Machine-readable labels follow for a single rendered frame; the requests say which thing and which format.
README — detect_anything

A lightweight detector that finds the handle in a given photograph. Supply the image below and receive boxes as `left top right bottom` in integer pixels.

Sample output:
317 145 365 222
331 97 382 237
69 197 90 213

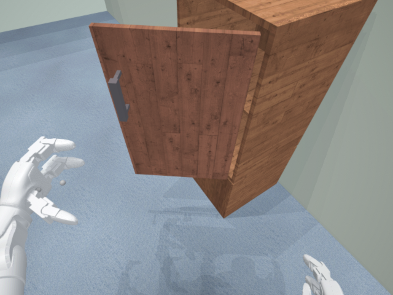
108 70 130 122

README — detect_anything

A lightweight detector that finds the cupboard door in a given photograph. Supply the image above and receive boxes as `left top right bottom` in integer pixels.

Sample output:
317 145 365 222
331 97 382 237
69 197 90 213
89 23 261 179

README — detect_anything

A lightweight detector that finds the left robot forearm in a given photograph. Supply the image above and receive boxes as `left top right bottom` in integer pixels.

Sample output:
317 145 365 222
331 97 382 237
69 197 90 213
0 205 33 295

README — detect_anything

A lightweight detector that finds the robot right hand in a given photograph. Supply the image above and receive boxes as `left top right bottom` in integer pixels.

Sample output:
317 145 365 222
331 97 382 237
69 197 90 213
302 254 344 295

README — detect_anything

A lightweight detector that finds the robot left hand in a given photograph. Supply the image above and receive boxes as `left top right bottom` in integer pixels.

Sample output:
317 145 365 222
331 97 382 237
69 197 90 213
0 136 85 225

